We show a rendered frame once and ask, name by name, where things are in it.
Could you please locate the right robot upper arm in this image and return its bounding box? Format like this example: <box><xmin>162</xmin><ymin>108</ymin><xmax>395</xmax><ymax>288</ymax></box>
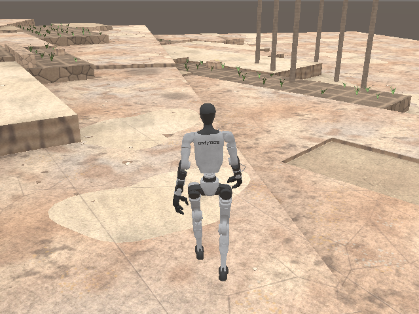
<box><xmin>222</xmin><ymin>131</ymin><xmax>238</xmax><ymax>166</ymax></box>

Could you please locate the robot left shin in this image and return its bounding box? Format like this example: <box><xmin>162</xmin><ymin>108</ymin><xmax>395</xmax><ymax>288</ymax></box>
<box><xmin>192</xmin><ymin>211</ymin><xmax>202</xmax><ymax>252</ymax></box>

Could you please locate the robot left forearm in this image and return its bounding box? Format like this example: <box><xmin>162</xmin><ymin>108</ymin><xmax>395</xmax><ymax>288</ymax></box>
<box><xmin>174</xmin><ymin>160</ymin><xmax>187</xmax><ymax>196</ymax></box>

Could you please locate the robot right hand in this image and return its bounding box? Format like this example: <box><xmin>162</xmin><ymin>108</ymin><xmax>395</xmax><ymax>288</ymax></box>
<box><xmin>227</xmin><ymin>176</ymin><xmax>242</xmax><ymax>189</ymax></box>

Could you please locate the left robot upper arm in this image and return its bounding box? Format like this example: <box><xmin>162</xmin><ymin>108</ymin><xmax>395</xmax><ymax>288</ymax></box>
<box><xmin>181</xmin><ymin>132</ymin><xmax>195</xmax><ymax>170</ymax></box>

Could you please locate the left robot thigh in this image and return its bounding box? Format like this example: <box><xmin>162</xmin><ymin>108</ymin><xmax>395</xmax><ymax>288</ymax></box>
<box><xmin>188</xmin><ymin>182</ymin><xmax>203</xmax><ymax>222</ymax></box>

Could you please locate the robot right forearm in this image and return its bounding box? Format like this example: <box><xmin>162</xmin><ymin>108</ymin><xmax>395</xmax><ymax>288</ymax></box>
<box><xmin>231</xmin><ymin>156</ymin><xmax>242</xmax><ymax>179</ymax></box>

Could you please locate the robot left hand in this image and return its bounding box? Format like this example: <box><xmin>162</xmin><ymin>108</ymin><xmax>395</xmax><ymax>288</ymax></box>
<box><xmin>173</xmin><ymin>194</ymin><xmax>189</xmax><ymax>215</ymax></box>

